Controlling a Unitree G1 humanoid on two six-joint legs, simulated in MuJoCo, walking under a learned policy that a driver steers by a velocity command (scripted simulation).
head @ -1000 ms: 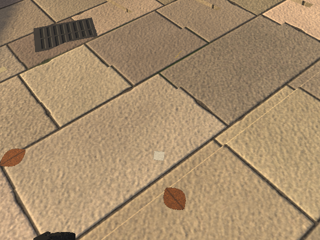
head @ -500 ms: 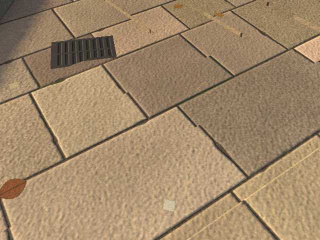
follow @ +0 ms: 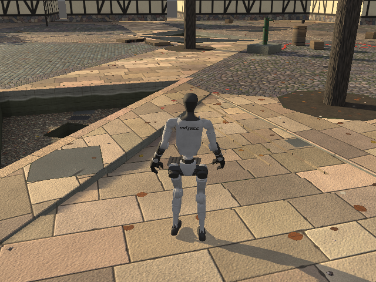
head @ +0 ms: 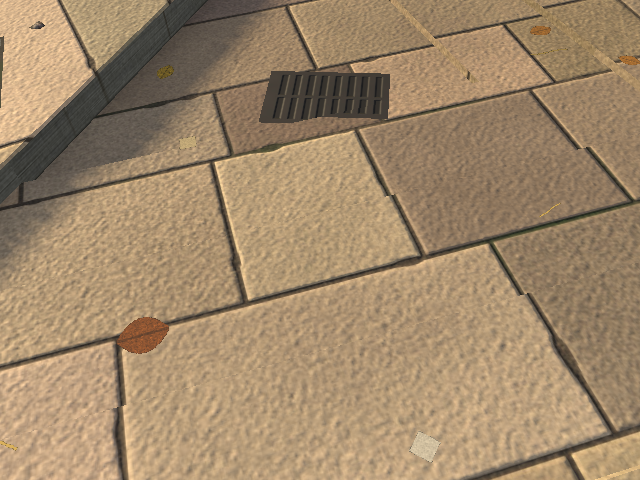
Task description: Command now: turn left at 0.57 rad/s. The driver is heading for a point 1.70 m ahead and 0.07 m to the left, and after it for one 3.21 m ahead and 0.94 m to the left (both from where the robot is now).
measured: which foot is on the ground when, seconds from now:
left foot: up 0.00-0.34, down 0.36-1.00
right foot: down 0.00-0.36, up 0.38-0.72, down 0.74-0.96, up 0.98-1.00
